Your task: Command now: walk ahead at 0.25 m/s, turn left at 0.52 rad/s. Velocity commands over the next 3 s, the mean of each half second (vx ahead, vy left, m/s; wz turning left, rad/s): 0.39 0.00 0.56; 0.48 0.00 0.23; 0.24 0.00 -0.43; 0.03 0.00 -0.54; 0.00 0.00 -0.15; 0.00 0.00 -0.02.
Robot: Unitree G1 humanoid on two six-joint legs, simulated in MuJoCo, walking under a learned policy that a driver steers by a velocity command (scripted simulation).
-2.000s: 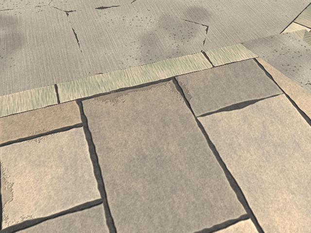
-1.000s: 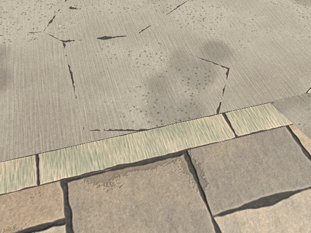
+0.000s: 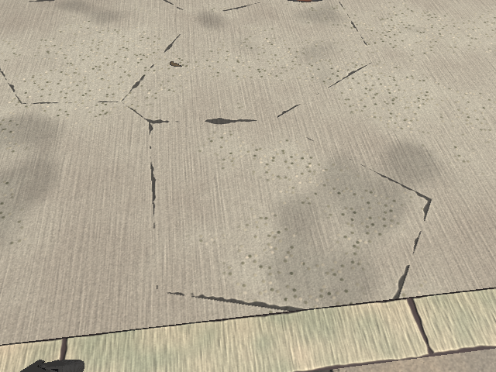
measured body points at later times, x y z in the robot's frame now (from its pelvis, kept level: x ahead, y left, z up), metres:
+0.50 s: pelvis +0.20 +0.07 -0.02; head +0.23 +0.07 +0.43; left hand +0.06 +0.28 -0.16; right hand +0.45 -0.09 -0.13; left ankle +0.27 +0.19 -0.74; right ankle +0.00 -0.10 -0.72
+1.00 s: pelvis +0.46 +0.16 -0.02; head +0.47 +0.17 +0.43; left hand +0.46 +0.44 -0.14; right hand +0.59 -0.05 -0.16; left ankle +0.31 +0.22 -0.65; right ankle +0.52 +0.09 -0.74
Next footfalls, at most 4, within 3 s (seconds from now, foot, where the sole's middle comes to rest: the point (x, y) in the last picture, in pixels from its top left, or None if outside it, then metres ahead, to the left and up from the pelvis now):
0.48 left None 0.31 0.20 -0.77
0.90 right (214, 354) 0.56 0.11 -0.77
1.24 left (121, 344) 0.60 0.36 -0.77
1.68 right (211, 288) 0.85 0.13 -0.93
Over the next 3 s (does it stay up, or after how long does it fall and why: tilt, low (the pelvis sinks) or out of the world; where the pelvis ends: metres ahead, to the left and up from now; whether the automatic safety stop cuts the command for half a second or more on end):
stays up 0.85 0.29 -0.16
